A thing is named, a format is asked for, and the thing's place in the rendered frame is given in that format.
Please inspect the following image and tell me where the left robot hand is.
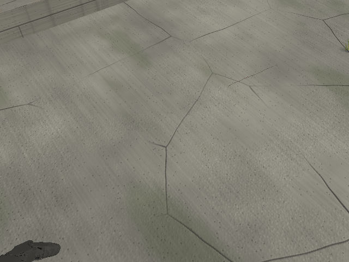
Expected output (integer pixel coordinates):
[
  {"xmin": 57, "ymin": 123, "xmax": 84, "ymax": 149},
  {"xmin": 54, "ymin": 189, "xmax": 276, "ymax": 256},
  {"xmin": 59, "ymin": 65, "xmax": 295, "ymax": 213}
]
[{"xmin": 0, "ymin": 240, "xmax": 61, "ymax": 262}]

